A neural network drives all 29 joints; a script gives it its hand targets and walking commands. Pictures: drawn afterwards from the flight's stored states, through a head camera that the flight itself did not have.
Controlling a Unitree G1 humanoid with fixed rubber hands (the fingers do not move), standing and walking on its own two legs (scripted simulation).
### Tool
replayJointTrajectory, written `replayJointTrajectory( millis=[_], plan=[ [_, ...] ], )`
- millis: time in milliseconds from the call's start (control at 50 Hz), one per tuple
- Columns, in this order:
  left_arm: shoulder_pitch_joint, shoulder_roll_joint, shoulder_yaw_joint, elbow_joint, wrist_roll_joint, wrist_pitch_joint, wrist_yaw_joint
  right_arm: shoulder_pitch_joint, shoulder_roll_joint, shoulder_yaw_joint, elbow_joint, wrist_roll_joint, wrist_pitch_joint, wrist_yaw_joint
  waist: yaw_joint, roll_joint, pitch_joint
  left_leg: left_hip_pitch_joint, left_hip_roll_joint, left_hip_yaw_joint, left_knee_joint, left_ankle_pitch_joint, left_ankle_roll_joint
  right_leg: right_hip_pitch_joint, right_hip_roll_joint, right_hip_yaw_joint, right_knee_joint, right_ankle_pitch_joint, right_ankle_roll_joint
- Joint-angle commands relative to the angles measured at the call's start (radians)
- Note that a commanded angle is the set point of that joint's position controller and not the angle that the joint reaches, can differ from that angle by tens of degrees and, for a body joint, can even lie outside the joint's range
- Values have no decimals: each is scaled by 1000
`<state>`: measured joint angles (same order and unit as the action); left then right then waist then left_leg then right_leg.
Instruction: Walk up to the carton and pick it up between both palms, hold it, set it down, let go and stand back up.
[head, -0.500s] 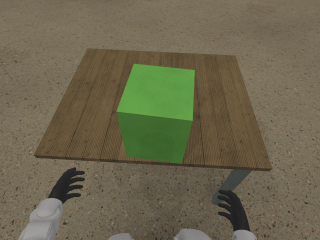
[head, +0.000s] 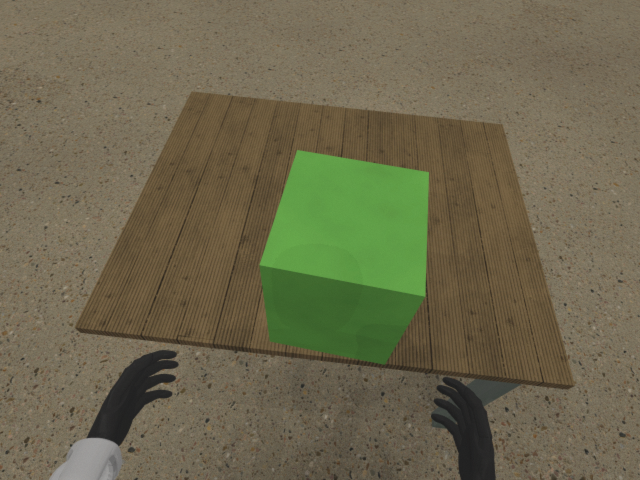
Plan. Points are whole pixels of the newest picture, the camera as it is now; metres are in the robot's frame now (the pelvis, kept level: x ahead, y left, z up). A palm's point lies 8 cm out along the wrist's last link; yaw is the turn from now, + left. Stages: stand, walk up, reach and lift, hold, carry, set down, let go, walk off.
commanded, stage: reach and lift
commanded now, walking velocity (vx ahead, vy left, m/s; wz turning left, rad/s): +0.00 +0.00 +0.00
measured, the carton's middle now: (343, 263) +0.43 -0.03 -0.06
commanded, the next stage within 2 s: none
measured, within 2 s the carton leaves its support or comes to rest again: neither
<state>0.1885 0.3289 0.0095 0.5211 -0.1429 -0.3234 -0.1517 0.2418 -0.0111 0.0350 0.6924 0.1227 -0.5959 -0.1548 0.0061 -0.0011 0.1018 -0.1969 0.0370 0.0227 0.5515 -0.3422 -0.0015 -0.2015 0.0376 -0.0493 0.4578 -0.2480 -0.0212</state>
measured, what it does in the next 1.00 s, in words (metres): stands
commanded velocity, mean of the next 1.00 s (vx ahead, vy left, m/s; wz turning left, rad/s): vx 0.00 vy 0.00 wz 0.00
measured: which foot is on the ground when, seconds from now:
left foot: down 0.00-1.00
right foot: down 0.00-1.00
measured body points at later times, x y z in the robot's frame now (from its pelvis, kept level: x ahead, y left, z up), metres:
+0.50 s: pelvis -0.01 +0.02 +0.00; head +0.01 +0.04 +0.45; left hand +0.25 +0.24 -0.03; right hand +0.24 -0.18 -0.04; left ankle -0.03 +0.11 -0.74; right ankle +0.00 -0.11 -0.74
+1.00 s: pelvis -0.01 +0.00 +0.00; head +0.01 +0.01 +0.45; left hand +0.34 +0.21 +0.02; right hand +0.30 -0.19 +0.01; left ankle -0.03 +0.11 -0.74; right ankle +0.00 -0.11 -0.74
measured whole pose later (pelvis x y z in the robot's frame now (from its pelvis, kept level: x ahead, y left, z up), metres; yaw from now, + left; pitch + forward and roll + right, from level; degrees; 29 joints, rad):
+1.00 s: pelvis -0.01 +0.00 +0.00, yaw +0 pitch +2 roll -1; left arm -0.38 0.31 -0.05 0.87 -0.24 -0.24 -0.08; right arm -0.26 -0.08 0.01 0.75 0.21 -0.28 -0.18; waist -0.05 0.00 0.00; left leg -0.26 0.01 0.00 0.53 -0.30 0.01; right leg -0.28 0.03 -0.03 0.47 -0.23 -0.02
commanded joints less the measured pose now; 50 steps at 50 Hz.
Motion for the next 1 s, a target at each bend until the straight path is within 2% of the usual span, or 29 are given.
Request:
replayJointTrajectory(
  millis=[0,140,240,380,460,680,980],
  plan=[
    [-47,124,19,-137,-25,-99,1,-20,-49,-28,-88,-3,-97,8,-4,89,-236,180,-14,-61,-1,592,-59,-12,-27,63,-64,345,-29],
    [-146,116,-52,-96,-81,-193,33,-154,-50,-80,-78,1,-102,32,-4,90,-221,44,0,-74,-37,401,-49,15,-23,70,-47,127,-47],
    [-237,109,-83,-15,-94,-204,61,-270,-70,-104,-11,13,-60,41,-14,112,-222,-35,11,-88,-52,308,-53,37,-19,75,-17,51,-53],
    [-344,84,-98,19,-98,-157,94,-393,-126,-120,30,37,11,45,-37,125,-270,20,12,-102,-44,425,-82,35,-11,66,-13,106,-45],
    [-406,74,-98,33,-96,-126,103,-443,-144,-111,29,47,51,46,-48,117,-277,47,8,-101,-49,472,-86,47,-11,64,-25,148,-38],
    [-625,99,-63,112,-110,-64,96,-588,-143,-62,-65,69,165,22,-48,56,-356,19,-19,-64,-67,405,-52,101,-31,77,-21,234,-9],
    [-923,138,-7,200,-96,63,75,-801,-147,-37,-97,85,302,-36,-64,42,-463,19,-34,-24,-71,365,-25,97,-36,68,-25,289,19]
  ],
)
